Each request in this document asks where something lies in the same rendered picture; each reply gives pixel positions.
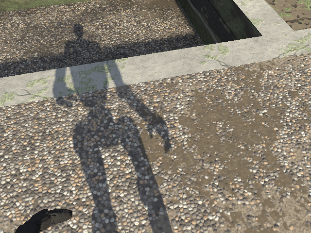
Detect left robot hand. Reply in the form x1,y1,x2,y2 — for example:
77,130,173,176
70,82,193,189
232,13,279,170
15,209,73,233

